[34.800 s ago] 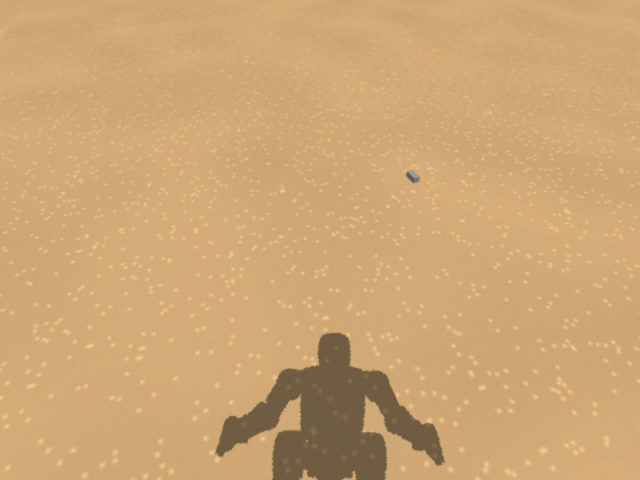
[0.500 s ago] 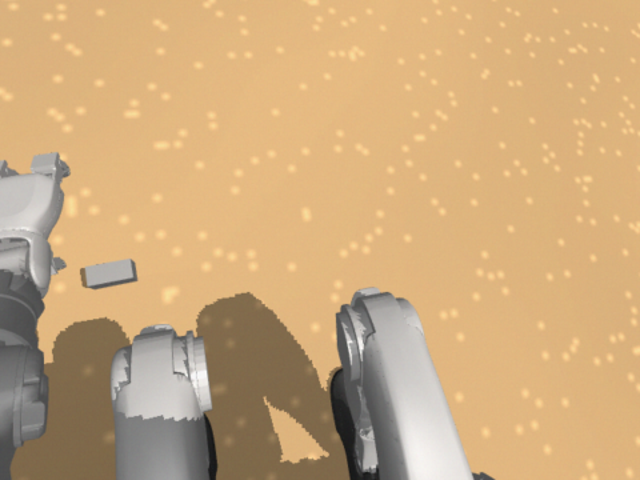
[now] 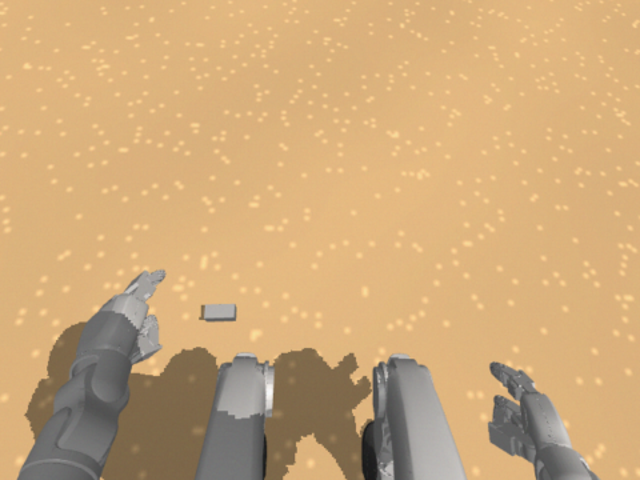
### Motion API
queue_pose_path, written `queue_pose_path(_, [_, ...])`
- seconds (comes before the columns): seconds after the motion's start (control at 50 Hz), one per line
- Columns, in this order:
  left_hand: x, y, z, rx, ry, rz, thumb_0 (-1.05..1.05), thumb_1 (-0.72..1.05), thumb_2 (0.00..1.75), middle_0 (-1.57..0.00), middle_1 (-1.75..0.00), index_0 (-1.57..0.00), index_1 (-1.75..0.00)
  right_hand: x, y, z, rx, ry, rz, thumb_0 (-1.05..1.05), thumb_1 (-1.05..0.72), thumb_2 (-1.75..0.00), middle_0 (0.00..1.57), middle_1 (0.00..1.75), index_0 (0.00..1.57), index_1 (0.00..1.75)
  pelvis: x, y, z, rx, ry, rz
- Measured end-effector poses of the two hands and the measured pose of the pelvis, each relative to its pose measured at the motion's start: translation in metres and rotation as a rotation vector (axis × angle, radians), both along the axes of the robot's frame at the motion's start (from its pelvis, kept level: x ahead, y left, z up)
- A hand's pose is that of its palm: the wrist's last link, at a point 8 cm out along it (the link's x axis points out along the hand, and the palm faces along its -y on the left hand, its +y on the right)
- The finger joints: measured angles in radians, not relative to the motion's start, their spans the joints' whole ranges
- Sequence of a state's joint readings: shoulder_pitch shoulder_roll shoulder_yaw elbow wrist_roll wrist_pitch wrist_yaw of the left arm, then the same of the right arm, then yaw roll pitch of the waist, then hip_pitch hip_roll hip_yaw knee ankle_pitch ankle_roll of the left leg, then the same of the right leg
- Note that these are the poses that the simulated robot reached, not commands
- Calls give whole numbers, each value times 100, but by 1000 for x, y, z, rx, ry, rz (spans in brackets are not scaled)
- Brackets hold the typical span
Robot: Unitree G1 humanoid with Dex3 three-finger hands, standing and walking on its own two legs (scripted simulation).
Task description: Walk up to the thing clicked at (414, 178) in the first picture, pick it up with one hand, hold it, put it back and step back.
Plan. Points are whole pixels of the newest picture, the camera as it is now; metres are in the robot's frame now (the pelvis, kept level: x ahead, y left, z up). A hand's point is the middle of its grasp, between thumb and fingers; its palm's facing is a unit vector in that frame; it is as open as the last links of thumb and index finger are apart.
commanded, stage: home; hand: left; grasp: from above
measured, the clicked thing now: (220, 312) +0.45 +0.23 -0.48
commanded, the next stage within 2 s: none
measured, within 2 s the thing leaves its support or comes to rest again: neither
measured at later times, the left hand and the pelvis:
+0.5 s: hand (96, 380) +0.24 +0.19 +0.12, palm faces +0.07 -0.96 -0.26, open 7.4 cm; pelvis +0.05 +0.00 +0.18, yaw +2 degrees
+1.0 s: hand (58, 383) +0.23 +0.19 +0.17, palm faces +0.12 -0.97 -0.19, open 7.4 cm; pelvis +0.08 +0.00 +0.21, yaw +3 degrees
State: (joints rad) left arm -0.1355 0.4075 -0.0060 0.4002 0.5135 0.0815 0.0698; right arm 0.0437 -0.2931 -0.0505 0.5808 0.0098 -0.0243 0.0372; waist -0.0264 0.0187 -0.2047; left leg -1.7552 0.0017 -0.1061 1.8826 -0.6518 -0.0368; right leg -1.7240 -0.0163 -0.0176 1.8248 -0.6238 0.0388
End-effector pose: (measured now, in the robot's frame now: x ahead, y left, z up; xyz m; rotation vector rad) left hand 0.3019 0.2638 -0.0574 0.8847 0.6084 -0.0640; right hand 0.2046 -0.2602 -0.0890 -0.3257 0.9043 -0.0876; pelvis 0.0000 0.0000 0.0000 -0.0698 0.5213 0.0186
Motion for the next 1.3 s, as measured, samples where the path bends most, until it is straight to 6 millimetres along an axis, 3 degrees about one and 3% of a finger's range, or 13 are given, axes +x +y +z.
queue_pose_path(0.14, [-34, -13, 58, -182, 14, 152, 0, 88, 90, -21, -30, -21, -30, 26, 24, 61, 47, -143, 8, 1, -91, -90, 20, 30, 20, 30, 7, -2, 48, 10, -61, 10])
queue_pose_path(0.28, [-59, -21, 113, -348, 57, 312, 1, 89, 90, -21, -30, -21, -30, 20, 38, 115, 82, -183, -24, 1, -91, -90, 20, 30, 21, 30, 21, -3, 100, 16, -130, 17])
queue_pose_path(0.48, [-80, -27, 193, -509, 100, 487, 1, 90, 90, -20, -30, -20, -30, -4, 32, 186, 33, -184, -117, 1, -91, -90, 21, 30, 21, 30, 51, -2, 171, 21, -230, 29])
queue_pose_path(0.64, [-85, -29, 246, -572, 64, 516, 1, 90, 90, -20, -30, -20, -30, 6, 24, 231, -5, -281, -145, 1, -91, -90, 20, 30, 21, 30, 71, 0, 204, 25, -300, 35])
queue_pose_path(0.74, [-88, -28, 256, -579, 66, 516, 1, 90, 90, -20, -30, -20, -30, 24, 25, 246, -5, -350, -121, 1, -91, -90, 20, 30, 21, 30, 77, 1, 211, 30, -325, 38])
queue_pose_path(0.94, [-92, -28, 250, -592, 88, 535, 1, 91, 90, -20, -30, -20, -30, 51, 32, 255, 3, -392, -50, 1, -91, -90, 21, 30, 21, 30, 81, -1, 213, 36, -339, 46])
queue_pose_path(1.3, [-85, -29, 252, -580, 80, 517, 1, 91, 90, -20, -30, -20, -30, 36, 31, 244, 1, -326, -75, 2, -91, -90, 21, 30, 21, 30, 84, 0, 214, 35, -345, 40])
